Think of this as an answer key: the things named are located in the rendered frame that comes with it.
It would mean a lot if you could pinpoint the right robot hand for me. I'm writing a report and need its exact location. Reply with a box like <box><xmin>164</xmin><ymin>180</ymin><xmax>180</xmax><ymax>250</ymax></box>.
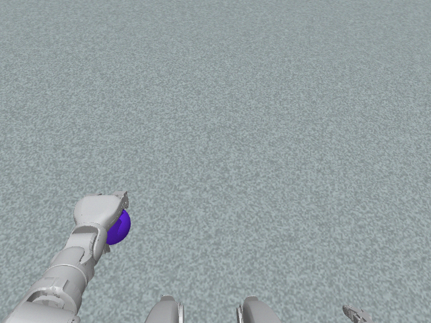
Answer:
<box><xmin>343</xmin><ymin>305</ymin><xmax>378</xmax><ymax>323</ymax></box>

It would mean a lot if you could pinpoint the left robot arm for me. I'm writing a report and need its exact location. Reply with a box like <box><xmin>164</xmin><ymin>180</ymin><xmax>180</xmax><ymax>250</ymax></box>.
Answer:
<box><xmin>2</xmin><ymin>222</ymin><xmax>108</xmax><ymax>323</ymax></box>

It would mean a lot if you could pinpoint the left robot hand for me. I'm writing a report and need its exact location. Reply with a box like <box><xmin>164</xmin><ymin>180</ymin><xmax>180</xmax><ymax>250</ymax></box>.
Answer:
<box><xmin>73</xmin><ymin>191</ymin><xmax>129</xmax><ymax>254</ymax></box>

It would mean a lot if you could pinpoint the ball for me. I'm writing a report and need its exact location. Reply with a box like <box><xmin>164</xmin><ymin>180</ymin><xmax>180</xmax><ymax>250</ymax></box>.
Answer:
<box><xmin>106</xmin><ymin>209</ymin><xmax>131</xmax><ymax>245</ymax></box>

